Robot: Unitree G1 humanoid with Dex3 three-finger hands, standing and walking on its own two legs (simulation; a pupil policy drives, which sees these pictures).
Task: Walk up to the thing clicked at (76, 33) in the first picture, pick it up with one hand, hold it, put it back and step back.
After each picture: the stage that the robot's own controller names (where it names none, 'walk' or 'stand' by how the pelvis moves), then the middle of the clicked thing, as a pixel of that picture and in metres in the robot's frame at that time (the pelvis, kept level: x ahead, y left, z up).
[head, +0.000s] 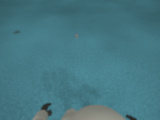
stand; (76, 35) +1.90 +0.37 -0.72
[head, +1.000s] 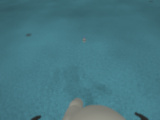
walk; (84, 39) +1.78 +0.29 -0.72
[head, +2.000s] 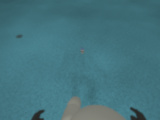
walk; (82, 50) +1.24 +0.23 -0.71
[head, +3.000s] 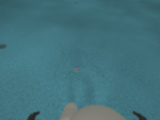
walk; (76, 68) +0.84 +0.20 -0.69
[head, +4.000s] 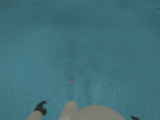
walk; (71, 80) +0.53 +0.23 -0.70
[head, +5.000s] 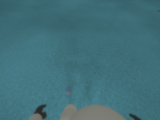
stand; (68, 90) +0.39 +0.23 -0.71
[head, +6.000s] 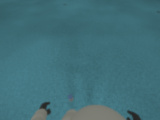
stand; (70, 97) +0.32 +0.23 -0.72
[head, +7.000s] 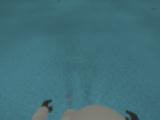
stand; (68, 96) +0.31 +0.24 -0.72
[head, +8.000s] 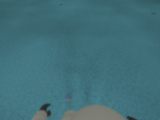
stand; (68, 97) +0.33 +0.24 -0.72
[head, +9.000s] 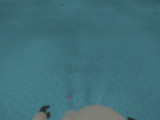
stand; (68, 97) +0.33 +0.24 -0.73
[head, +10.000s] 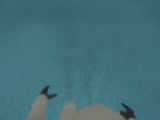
go down; (67, 87) +0.35 +0.24 -0.69
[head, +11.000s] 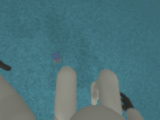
go down; (56, 58) +0.42 +0.25 -0.29
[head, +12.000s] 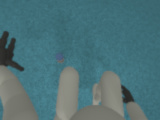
close in; (60, 58) +0.42 +0.25 -0.29
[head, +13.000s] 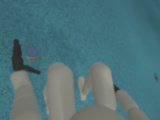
close in; (32, 54) +0.41 +0.28 -0.22
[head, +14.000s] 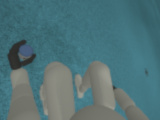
close; (25, 53) +0.40 +0.29 -0.22
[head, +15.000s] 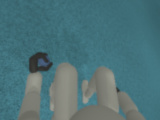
lift; (44, 62) +0.32 +0.26 -0.19
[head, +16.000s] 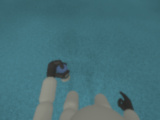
lift; (63, 73) +0.31 +0.18 -0.01
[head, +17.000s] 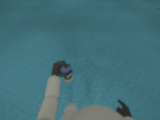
hold; (67, 74) +0.33 +0.16 -0.01
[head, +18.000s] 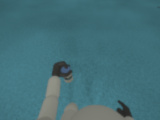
hold; (67, 74) +0.32 +0.16 -0.02
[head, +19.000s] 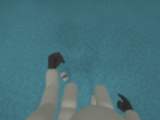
crouch; (64, 76) +0.39 +0.25 -0.53
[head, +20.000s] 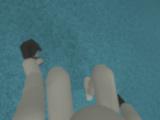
lower; (35, 58) +0.40 +0.31 -0.27
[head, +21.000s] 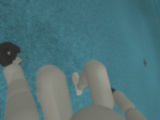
lower; (8, 58) +0.38 +0.33 -0.25
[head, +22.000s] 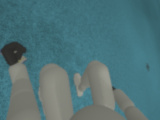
lower; (14, 56) +0.38 +0.33 -0.25
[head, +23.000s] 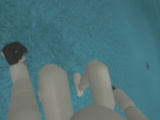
lower; (14, 56) +0.39 +0.33 -0.25
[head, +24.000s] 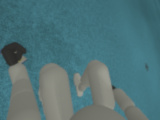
lower; (14, 56) +0.39 +0.33 -0.25
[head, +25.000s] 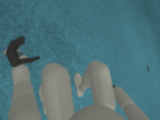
open; (16, 55) +0.38 +0.33 -0.25
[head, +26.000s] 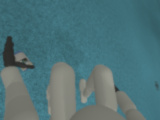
stand; (22, 61) +0.33 +0.35 -0.25
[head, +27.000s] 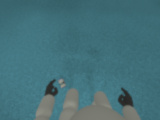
stand; (62, 83) +0.35 +0.30 -0.60
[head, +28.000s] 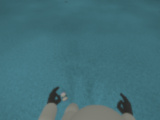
stand; (64, 96) +0.34 +0.29 -0.69
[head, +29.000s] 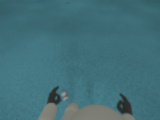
stand; (64, 96) +0.35 +0.29 -0.69
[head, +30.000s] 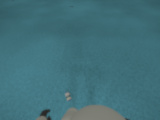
stand; (68, 96) +0.36 +0.28 -0.74
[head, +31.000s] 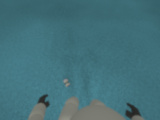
walk; (66, 82) +0.40 +0.27 -0.72
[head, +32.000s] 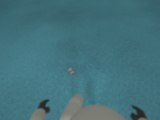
walk; (71, 71) +0.65 +0.33 -0.73
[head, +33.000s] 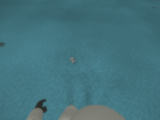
stand; (72, 60) +0.97 +0.30 -0.72
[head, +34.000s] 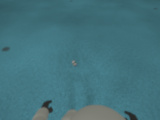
stand; (74, 63) +0.97 +0.28 -0.75
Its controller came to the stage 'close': yes
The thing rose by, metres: 0.69
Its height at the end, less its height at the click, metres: -0.02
